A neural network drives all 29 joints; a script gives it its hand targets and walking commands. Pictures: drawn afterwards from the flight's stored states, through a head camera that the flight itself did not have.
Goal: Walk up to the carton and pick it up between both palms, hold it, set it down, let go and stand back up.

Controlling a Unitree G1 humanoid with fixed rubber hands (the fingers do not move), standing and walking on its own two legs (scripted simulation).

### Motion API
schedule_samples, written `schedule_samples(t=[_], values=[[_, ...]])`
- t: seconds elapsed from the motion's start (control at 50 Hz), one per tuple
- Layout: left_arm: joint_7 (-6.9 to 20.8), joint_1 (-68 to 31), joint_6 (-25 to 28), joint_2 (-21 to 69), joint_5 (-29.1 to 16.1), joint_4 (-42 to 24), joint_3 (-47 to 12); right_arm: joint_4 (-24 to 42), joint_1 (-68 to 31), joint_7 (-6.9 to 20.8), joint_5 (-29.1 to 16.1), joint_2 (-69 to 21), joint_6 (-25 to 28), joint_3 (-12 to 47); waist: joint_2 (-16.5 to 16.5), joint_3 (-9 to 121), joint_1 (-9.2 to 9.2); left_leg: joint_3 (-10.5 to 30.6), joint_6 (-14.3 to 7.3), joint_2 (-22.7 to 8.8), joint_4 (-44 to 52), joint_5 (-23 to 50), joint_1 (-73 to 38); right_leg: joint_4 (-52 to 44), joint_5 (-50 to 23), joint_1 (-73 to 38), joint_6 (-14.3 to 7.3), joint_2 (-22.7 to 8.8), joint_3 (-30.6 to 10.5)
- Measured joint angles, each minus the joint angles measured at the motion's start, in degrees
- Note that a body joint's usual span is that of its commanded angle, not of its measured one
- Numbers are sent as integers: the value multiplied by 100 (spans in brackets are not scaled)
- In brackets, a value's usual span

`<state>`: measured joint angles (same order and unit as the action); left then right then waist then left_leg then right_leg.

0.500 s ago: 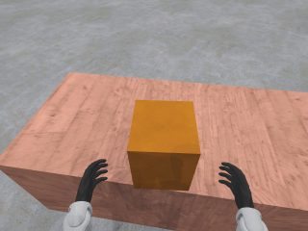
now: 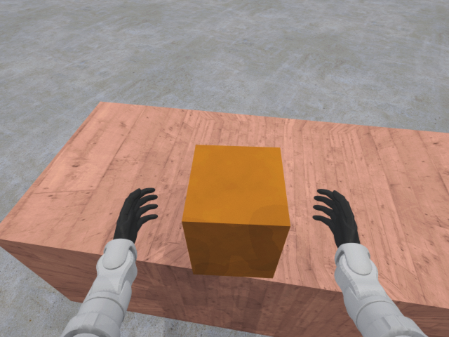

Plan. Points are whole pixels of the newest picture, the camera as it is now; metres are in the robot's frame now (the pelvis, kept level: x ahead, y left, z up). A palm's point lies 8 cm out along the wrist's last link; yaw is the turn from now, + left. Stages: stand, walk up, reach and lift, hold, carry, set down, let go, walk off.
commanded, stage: reach and lift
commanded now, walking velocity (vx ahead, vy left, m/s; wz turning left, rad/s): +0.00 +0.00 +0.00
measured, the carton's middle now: (235, 213) +0.43 +0.03 -0.09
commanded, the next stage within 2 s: none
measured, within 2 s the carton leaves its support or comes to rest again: neither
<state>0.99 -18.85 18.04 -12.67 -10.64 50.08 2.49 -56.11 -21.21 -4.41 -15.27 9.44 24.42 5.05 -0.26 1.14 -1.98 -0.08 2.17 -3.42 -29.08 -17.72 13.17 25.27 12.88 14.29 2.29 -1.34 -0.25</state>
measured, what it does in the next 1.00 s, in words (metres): stands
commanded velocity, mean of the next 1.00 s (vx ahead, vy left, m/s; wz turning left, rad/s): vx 0.00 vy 0.00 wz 0.00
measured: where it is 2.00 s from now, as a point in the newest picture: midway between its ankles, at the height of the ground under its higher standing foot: outside the picture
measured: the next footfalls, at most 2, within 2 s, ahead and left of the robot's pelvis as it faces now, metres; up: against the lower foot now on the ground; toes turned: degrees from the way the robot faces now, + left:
none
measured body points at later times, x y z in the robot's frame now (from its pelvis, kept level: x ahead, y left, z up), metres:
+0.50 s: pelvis -0.01 +0.00 -0.01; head +0.02 +0.01 +0.44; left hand +0.40 +0.22 +0.06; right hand +0.41 -0.18 +0.07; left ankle -0.03 +0.13 -0.74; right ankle +0.00 -0.15 -0.74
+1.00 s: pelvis -0.03 -0.01 -0.02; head +0.06 +0.00 +0.42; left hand +0.43 +0.23 +0.05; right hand +0.45 -0.18 +0.07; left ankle -0.03 +0.13 -0.74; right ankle +0.00 -0.15 -0.74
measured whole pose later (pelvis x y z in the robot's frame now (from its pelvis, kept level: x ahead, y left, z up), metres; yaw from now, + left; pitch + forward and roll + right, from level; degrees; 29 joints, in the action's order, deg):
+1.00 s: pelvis -0.03 -0.01 -0.02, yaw +0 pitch +21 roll -1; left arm 1.0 -60.8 20.1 -19.7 -20.8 88.7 -6.2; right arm -77.8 -58.6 -4.4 -23.4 13.7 13.7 10.2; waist -1.3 11.9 -0.1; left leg 1.2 3.0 -3.4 -35.4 -15.4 40.5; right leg 32.5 11.3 41.7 1.6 -1.2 0.3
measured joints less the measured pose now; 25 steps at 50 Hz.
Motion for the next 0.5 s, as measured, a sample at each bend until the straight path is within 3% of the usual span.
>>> schedule_samples(t=[0.22,0.5], values=[[-125,-1219,-263,-209,-330,714,-181,-294,-1025,-27,-81,118,-624,-49,-20,226,74,-10,-21,28,-95,100,605,73,-115,600,17,-23,-25],[-178,-2563,-315,-298,-446,1990,-274,-1103,-2312,-35,-653,420,-957,378,2,660,34,-54,-4,-33,-268,129,1300,170,-214,1291,6,42,-84]])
